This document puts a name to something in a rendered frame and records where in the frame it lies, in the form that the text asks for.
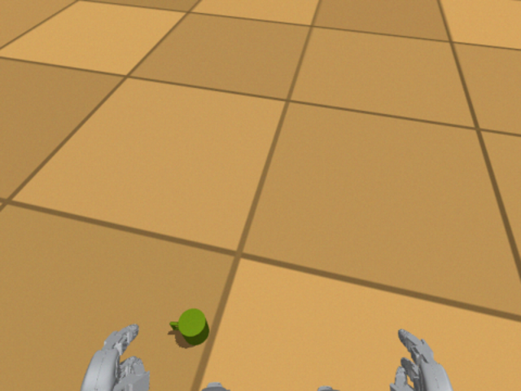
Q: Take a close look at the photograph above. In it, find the right robot hand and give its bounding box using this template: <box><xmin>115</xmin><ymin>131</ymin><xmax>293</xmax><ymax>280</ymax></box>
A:
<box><xmin>390</xmin><ymin>329</ymin><xmax>453</xmax><ymax>391</ymax></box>

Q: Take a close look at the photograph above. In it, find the left robot hand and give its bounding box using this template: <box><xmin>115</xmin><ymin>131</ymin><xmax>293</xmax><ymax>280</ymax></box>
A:
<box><xmin>81</xmin><ymin>324</ymin><xmax>150</xmax><ymax>391</ymax></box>

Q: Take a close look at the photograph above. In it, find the mug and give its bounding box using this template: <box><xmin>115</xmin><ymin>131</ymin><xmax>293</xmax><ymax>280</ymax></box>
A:
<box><xmin>170</xmin><ymin>309</ymin><xmax>209</xmax><ymax>345</ymax></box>

